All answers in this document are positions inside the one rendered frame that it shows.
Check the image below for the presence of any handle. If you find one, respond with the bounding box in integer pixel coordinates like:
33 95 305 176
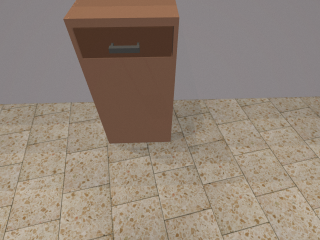
108 42 140 54

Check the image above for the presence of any drawer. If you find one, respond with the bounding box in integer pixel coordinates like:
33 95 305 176
73 26 173 58

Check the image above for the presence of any cabinet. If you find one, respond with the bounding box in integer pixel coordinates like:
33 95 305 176
63 0 180 144

